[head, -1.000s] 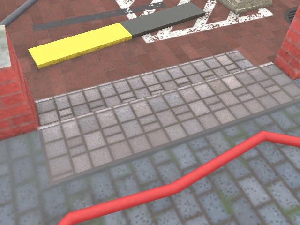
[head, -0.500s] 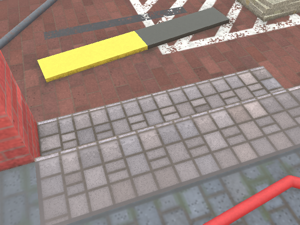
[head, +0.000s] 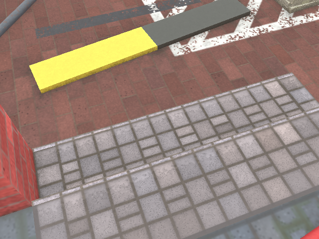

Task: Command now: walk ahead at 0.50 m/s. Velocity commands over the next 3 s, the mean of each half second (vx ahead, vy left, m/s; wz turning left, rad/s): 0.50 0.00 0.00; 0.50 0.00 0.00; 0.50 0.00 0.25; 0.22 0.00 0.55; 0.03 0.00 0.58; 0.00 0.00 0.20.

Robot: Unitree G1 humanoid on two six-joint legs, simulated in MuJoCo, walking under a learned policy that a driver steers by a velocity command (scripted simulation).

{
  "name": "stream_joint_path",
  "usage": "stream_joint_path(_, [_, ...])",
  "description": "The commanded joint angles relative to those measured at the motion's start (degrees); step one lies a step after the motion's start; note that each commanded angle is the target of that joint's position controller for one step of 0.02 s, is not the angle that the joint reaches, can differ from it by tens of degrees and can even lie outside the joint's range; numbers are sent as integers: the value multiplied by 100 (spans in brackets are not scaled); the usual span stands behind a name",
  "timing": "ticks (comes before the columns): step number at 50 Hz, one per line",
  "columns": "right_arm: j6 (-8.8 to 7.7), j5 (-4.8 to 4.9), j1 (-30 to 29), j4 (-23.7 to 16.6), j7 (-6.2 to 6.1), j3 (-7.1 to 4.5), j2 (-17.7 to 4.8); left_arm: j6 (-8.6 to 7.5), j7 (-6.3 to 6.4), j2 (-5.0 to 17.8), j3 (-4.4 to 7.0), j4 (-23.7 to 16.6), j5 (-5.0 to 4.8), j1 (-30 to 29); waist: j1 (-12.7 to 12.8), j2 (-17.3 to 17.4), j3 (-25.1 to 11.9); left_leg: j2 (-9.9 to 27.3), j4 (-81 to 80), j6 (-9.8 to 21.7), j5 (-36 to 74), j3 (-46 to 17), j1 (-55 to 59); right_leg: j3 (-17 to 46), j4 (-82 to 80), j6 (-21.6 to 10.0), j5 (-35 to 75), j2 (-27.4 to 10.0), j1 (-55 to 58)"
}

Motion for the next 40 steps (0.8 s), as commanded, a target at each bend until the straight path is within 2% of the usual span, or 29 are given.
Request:
stream_joint_path(1, [-53,30,246,-35,21,-191,-636,103,23,-4,116,-265,64,163,144,750,-893,1664,-803,667,1311,-1256,1056,-151,-168,-53,-322,-152,-580])
stream_joint_path(2, [-58,59,-82,-103,37,-228,-771,158,9,-75,124,-185,120,398,419,767,-754,1598,-992,673,1352,-1064,411,-335,-471,-1,-21,-91,-85])
stream_joint_path(4, [-67,86,-517,-153,54,-299,-1016,243,-12,84,211,-35,213,794,826,1054,-843,1428,-1002,567,1381,-704,-175,-489,-880,81,783,-65,767])
stream_joint_path(6, [-39,140,-598,-84,38,-307,-1016,316,-19,266,294,52,184,925,1004,1279,-825,1349,-813,417,968,-544,-311,-543,-1292,168,920,-55,1185])
stream_joint_path(7, [-13,142,-678,-71,21,-291,-969,342,-23,326,344,170,168,1162,1176,1187,-828,1265,-523,349,729,-422,-438,-732,-1519,184,1070,33,1520])
stream_joint_path(9, [92,118,-945,-91,-42,-206,-686,334,-26,243,424,627,223,2041,1603,613,-699,909,892,195,166,-187,-1128,-996,-2165,110,1183,246,2486])
stream_joint_path(10, [138,110,-955,-143,-51,-137,-473,247,-57,239,420,810,345,2355,1721,-331,-487,393,2434,83,-440,29,-1402,-971,-2520,-16,943,341,2444])
stream_joint_path(11, [175,232,-556,-292,-52,-97,-337,109,-63,392,371,674,430,2041,1259,-1188,-191,136,3746,-11,-1197,-283,-2231,747,-3355,-422,88,-454,2209])
stream_joint_path(12, [160,394,47,-243,-54,-121,-496,-7,-87,267,233,308,373,1050,437,-873,-10,309,4100,82,-783,-806,-2322,1607,-3938,-551,-180,-856,1621])
stream_joint_path(13, [158,429,304,-188,-94,-175,-719,-52,-119,226,165,40,291,346,-9,-594,19,423,4072,97,-421,-825,-2142,1501,-4285,-442,277,-937,1244])
stream_joint_path(14, [187,339,264,-207,-160,-210,-823,-59,-136,349,170,-100,207,-54,-191,-384,-92,473,3961,2,-163,-783,-2163,1294,-4469,-327,673,-958,1197])
stream_joint_path(15, [256,241,-17,-480,-227,-180,-859,-53,-108,1004,316,-135,274,-362,-200,-652,-56,695,4170,-178,135,-845,-2514,2363,-4931,-659,-203,-1553,930])
stream_joint_path(16, [297,272,-302,-617,-243,-177,-961,-108,-75,854,289,-16,380,-189,-93,-509,33,926,4390,-238,153,-1056,-2474,2781,-4979,-823,-387,-1769,631])
stream_joint_path(17, [332,298,-262,-589,-211,-237,-1034,-147,-20,539,214,58,407,-113,-172,-148,-66,943,4363,-234,397,-1171,-2483,2277,-4925,-745,54,-1558,813])
stream_joint_path(19, [411,183,-5,-316,-169,-340,-1080,-194,83,490,248,150,371,110,-170,54,-461,778,3963,-231,878,-880,-2204,1111,-4884,-498,1145,-1009,1416])
stream_joint_path(20, [427,132,-156,-292,-144,-356,-1017,-198,129,387,235,240,347,328,-82,157,-515,759,3791,-275,1098,-805,-2194,765,-4864,-420,1460,-893,1697])
stream_joint_path(22, [471,143,-237,-254,-98,-350,-769,-171,161,174,190,339,348,499,-88,92,-634,659,3436,-370,1257,-556,-1956,279,-4859,-317,1668,-687,1960])
stream_joint_path(25, [510,161,-369,-315,-87,-330,-619,-112,156,262,235,286,347,188,-157,-132,-604,615,2537,-419,1152,-318,-1382,-111,-4885,-284,1656,-603,1948])
stream_joint_path(29, [544,134,9,-370,-178,-384,-785,-39,153,481,397,302,209,-292,-297,-265,-467,828,1795,-323,575,-338,-985,-163,-4668,-362,1522,-811,2156])
stream_joint_path(31, [552,143,618,-266,-228,-417,-847,31,159,515,455,290,191,-498,-462,-327,-437,839,1510,-242,58,-231,-574,-210,-4167,-367,1694,-820,2068])
stream_joint_path(32, [549,149,1233,-93,-256,-454,-873,82,172,532,469,245,187,-700,-710,-300,-526,749,1196,-193,-70,-96,0,-357,-3581,-305,2040,-713,1838])
stream_joint_path(33, [539,166,2237,250,-272,-514,-909,153,187,532,457,182,225,-925,-1132,-55,-845,600,672,-139,84,11,1164,-602,-2472,-184,2333,-430,1364])
stream_joint_path(34, [495,204,3068,649,-217,-556,-905,200,157,366,387,63,382,-1293,-1533,446,-1085,687,685,-123,109,-204,2279,-706,-768,-16,1502,42,393])
stream_joint_path(35, [412,75,3555,1028,-82,-359,-590,157,27,-405,218,-170,385,-1865,-1437,1672,-808,883,1186,-215,810,-625,2637,-579,1602,95,-1201,560,-1327])
stream_joint_path(36, [275,-59,3383,994,24,-159,-497,45,-16,-830,110,-353,251,-1673,-1005,2297,-700,1048,953,167,904,-1958,2141,126,3133,-102,-1320,882,-2583])
stream_joint_path(37, [169,-135,2781,769,106,-134,-844,-84,-69,-722,114,-527,-104,-885,-182,2598,-602,2001,-516,1058,18,-4053,1658,146,3135,-214,-823,954,-3114])
stream_joint_path(38, [85,-17,2239,615,112,-137,-961,-169,-52,-139,190,-770,-259,-1194,22,1684,-41,2569,-1311,1400,-1908,-4513,1098,85,2719,-219,-216,369,-3447])
stream_joint_path(39, [4,-27,1795,481,71,-46,-765,-182,21,190,218,-857,-197,-1733,-9,750,341,2420,-1485,1227,-2463,-4107,530,137,2448,-160,420,13,-3311])
stream_joint_path(40, [-53,-85,1508,440,19,-28,-872,-136,138,139,213,-856,-32,-1743,122,511,297,2175,-1526,1018,-2086,-3777,220,127,2109,-50,750,-82,-3011])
